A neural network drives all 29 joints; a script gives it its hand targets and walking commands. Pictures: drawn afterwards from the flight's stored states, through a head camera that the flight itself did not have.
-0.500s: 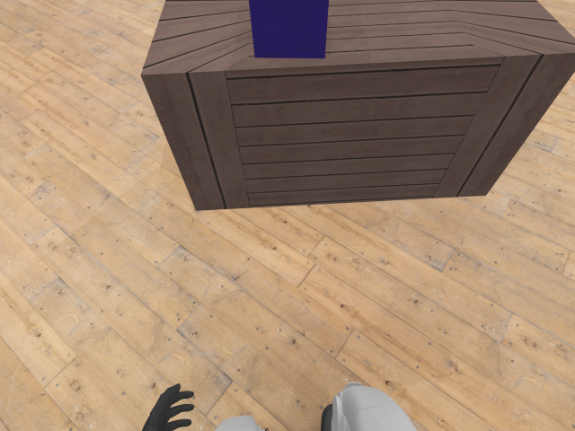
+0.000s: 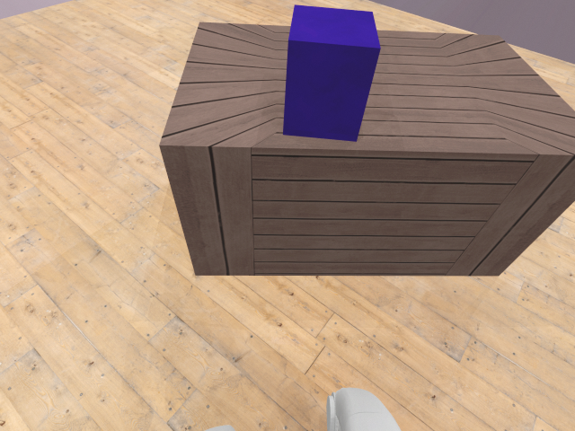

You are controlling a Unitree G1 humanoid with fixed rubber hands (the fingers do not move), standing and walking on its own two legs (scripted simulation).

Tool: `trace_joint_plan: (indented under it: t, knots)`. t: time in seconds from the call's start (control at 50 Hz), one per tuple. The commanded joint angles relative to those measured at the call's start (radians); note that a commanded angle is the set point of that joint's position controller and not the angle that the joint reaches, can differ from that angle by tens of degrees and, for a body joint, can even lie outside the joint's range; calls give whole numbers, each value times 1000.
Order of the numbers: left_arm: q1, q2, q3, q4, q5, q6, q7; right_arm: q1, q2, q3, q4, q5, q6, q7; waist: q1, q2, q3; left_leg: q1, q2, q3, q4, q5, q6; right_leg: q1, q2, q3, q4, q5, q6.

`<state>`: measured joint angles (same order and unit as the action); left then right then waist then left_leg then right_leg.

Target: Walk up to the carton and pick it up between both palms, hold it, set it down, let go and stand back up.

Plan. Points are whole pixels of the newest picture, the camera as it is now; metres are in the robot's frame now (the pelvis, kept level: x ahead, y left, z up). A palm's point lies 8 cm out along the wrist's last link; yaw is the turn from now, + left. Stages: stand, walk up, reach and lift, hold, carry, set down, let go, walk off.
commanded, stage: walk up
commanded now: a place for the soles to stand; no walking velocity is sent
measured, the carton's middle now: (326, 75) +0.92 -0.11 +0.02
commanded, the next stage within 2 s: none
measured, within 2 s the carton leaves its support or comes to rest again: neither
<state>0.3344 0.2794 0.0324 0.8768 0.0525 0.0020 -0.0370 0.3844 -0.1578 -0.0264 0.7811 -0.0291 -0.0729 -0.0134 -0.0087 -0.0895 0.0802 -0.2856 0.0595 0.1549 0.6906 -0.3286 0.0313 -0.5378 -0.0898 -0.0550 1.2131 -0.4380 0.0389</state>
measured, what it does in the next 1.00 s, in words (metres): walks ahead: right foot, then left foot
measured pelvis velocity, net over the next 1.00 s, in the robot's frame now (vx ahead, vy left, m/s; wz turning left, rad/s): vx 0.38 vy -0.09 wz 0.07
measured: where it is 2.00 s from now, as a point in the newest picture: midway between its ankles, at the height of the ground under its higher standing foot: (324, 333)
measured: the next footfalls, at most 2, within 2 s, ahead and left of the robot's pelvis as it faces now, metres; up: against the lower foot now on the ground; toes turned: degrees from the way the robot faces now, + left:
right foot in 0.28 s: +0.30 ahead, -0.18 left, +0.00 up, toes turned -10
left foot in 0.72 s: +0.43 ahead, +0.06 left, +0.00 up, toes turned +12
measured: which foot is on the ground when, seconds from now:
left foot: down 0.00-0.30, up 0.32-0.70, down 0.72-1.00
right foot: up 0.00-0.26, down 0.28-0.72, up 0.74-1.00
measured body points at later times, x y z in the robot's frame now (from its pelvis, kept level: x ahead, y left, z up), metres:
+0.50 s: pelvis +0.21 -0.08 -0.01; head +0.23 -0.09 +0.44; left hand +0.30 +0.16 -0.13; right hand +0.24 -0.32 -0.15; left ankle +0.19 +0.04 -0.65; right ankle +0.26 -0.17 -0.72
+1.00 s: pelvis +0.38 -0.09 +0.01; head +0.39 -0.06 +0.45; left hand +0.44 +0.17 -0.14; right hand +0.42 -0.34 -0.12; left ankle +0.39 +0.05 -0.72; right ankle +0.48 -0.23 -0.66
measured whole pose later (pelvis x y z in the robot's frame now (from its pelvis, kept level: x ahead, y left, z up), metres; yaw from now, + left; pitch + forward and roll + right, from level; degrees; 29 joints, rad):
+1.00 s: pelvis +0.38 -0.09 +0.01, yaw +4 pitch -5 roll +1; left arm 0.26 0.28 0.03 0.85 0.05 0.02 -0.05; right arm 0.38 -0.16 -0.03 0.83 -0.03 -0.07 -0.04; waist -0.02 -0.09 0.10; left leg -0.23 0.08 0.11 0.62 -0.30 -0.01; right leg -0.57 -0.13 -0.03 1.06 -0.37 0.06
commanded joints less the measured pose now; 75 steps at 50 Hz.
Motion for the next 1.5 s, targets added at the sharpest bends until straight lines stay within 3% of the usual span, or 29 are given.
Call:
trace_joint_plan:
  t: [0.0,0.06,0.1,0.16,0.24,0.26,0.28,0.3,0.32,0.34,0.42,0.48,0.56,0.62,0.66,0.68,0.7,0.72,0.76,0.88,1.06,1.1,1.14,1.16,1.2,1.26,1.36,1.44,1.48]
  knots:
    - [-51,13,5,-128,-6,-25,-10,42,-180,-48,-40,-11,-38,-13,-30,263,59,93,292,-408,-508,-203,175,-214,-62,58,-111,117,18]
    - [-96,8,8,-134,-3,-25,-21,48,-194,-52,-22,-11,-40,-7,-17,223,90,106,286,-328,-528,-203,161,-204,-77,58,-244,216,10]
    - [-124,1,7,-136,5,-41,-24,93,-169,-38,4,-3,-46,-5,-26,161,81,137,258,-244,-482,21,147,-146,-41,-3,-343,309,-2]
    - [-145,-34,-4,-149,3,-51,-28,74,-203,-49,34,-3,-38,13,-26,229,66,43,222,-112,-419,148,141,60,1,-59,-485,358,-29]
    - [9,27,28,-110,10,-61,-8,95,-215,-45,28,-15,1,22,55,122,-1,-41,170,-38,-135,116,102,391,52,-71,-609,237,-54]
    - [107,67,47,-88,12,-68,4,148,-171,-25,28,-17,9,24,97,10,-99,-113,106,-6,98,102,73,561,1,43,-627,217,-74]
    - [183,178,72,-88,-5,-66,17,226,-92,5,12,-12,15,28,102,-236,-200,-213,-8,-5,370,-213,18,633,-236,402,-759,21,-123]
    - [159,189,68,-116,-35,-50,33,199,-125,-7,7,-18,28,26,94,-164,-87,-336,-43,-117,524,-237,-15,572,-286,625,-917,-154,-169]
    - [110,172,68,-128,-57,-40,52,139,-165,-20,-20,3,38,25,117,-123,-56,-387,-1,-144,619,-213,-12,561,-333,654,-973,-299,-250]
    - [121,139,61,-115,-64,-44,57,119,-153,-13,-23,-6,38,28,108,-58,-19,-397,30,-188,644,-138,-11,496,-334,645,-1006,-254,-200]
    - [-1,82,35,-121,-52,-75,54,137,-165,-28,-4,-16,32,25,25,-82,-30,-298,78,-228,543,-108,-26,351,-306,397,-980,-41,-228]
    - [19,52,27,-104,-26,-88,57,105,-122,-20,3,-23,35,29,41,-15,-25,-302,58,-225,476,-117,-42,356,-311,299,-958,111,-304]
    - [7,62,15,-68,-17,-91,50,-12,-89,-7,-49,-21,20,39,33,36,27,-296,68,-179,208,-44,-32,335,-274,146,-945,298,-277]
    - [-73,91,14,-48,-1,-75,32,5,-56,-9,-45,-6,6,33,-13,-25,-30,-59,6,-70,49,124,0,232,-209,2,-839,236,-247]
    - [-85,80,2,-55,-11,-55,29,95,-91,-34,-33,-13,0,19,-63,76,-51,138,-60,-23,-84,174,26,141,-170,-28,-697,112,-198]
    - [-44,50,-11,-52,-10,-49,26,166,-146,-54,-10,-16,-6,7,-87,171,-83,244,-45,-62,-91,165,36,97,-113,-74,-521,143,-154]
    - [11,4,-28,-53,-10,-39,22,263,-227,-83,-11,-26,-7,-7,-128,328,-117,311,166,-408,-202,-44,98,-15,-12,-152,-218,78,-94]
    - [58,24,-26,-76,-10,-24,15,249,-293,-95,-60,-13,7,-19,-93,327,-111,306,363,-835,-389,-289,180,-162,65,-64,-30,-160,-55]
    - [-54,112,3,-109,0,7,13,199,-291,-98,-50,28,27,-49,-112,187,34,184,431,-904,-498,-555,229,-265,-16,39,119,-141,-31]
    - [-9,58,13,-91,-3,5,-3,-3,-193,-58,-49,-3,-17,-34,-15,299,50,13,306,-460,-497,-291,180,-133,-63,76,-45,-2,27]
    - [35,11,13,-77,-11,-11,-22,-92,-237,-53,-9,-1,-1,-8,59,279,18,-229,201,-139,-341,-143,106,336,-5,-15,-493,310,-7]
    - [132,55,28,-35,-13,-28,9,-34,-181,-30,11,-14,28,4,81,65,-62,-198,122,-96,-69,-84,59,475,44,-10,-639,310,-11]
    - [122,183,38,-64,-31,-40,30,55,-76,4,-7,-17,49,14,51,-270,-83,-243,-53,-61,338,-350,-43,406,-265,470,-856,337,-116]
    - [71,163,38,-82,-45,-34,38,73,-92,2,17,-9,72,3,20,-121,-2,-187,-1,-176,411,-286,-45,253,-257,467,-886,155,-138]
    - [18,160,44,-105,-56,-11,52,52,-125,0,18,-4,76,-1,25,-123,20,-303,19,-164,485,-275,-40,286,-285,531,-958,-51,-221]
    - [-45,109,27,-126,-44,-37,62,76,-143,-7,48,8,70,-14,2,-189,-90,-227,49,-209,417,-208,-44,333,-278,363,-866,346,-243]
    - [-108,68,9,-134,-20,-49,75,25,-137,-14,62,-4,87,-9,-6,-64,-105,-111,54,-187,187,-175,-45,306,-320,307,-784,636,-274]
    - [-168,97,6,-122,-36,-26,67,54,-144,-25,73,2,71,-2,-57,-20,-168,200,31,-153,-181,273,-10,182,-216,109,-630,524,-157]
    - [-153,16,-26,-153,-54,-10,61,-93,-272,-48,33,26,66,7,5,236,-134,45,199,-389,-278,402,119,185,9,-31,-481,175,-59]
